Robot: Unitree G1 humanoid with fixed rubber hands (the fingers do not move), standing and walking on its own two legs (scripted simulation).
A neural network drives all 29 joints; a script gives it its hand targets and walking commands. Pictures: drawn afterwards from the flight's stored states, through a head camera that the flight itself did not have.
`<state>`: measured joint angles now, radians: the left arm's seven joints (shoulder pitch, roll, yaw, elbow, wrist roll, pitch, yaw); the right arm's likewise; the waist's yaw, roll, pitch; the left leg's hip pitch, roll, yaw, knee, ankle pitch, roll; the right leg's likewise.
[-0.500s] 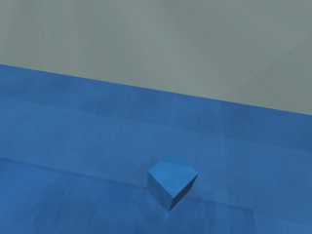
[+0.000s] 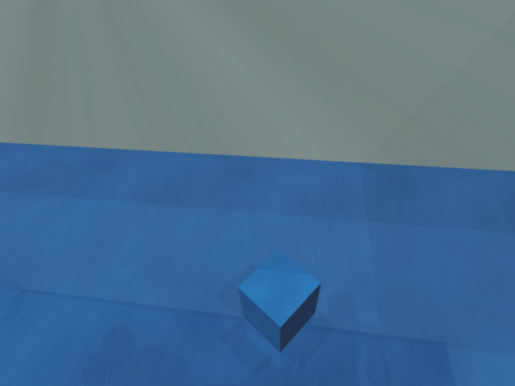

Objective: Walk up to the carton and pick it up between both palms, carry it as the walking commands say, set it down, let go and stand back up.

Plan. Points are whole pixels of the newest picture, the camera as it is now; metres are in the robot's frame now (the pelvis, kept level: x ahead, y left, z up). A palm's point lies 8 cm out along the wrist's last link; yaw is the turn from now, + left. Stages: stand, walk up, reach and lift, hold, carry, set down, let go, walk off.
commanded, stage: walk up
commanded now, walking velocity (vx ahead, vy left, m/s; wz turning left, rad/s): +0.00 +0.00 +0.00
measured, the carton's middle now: (279, 300) +0.57 -0.02 -0.65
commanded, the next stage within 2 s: none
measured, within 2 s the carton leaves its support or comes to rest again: neither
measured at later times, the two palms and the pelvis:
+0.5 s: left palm out of the picture +0.04 +0.24 -0.15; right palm out of the picture +0.04 -0.19 -0.14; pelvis +0.05 +0.02 +0.00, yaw +0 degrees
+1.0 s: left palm out of the picture +0.08 +0.21 -0.15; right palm out of the picture +0.06 -0.22 -0.15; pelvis +0.09 -0.01 +0.00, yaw +0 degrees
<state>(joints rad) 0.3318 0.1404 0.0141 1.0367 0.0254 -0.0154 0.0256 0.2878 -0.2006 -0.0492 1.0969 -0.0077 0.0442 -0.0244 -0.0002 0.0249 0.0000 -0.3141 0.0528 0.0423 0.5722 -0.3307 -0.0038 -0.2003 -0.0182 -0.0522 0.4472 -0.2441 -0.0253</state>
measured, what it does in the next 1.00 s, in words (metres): steps on the spot: left foot, then right foot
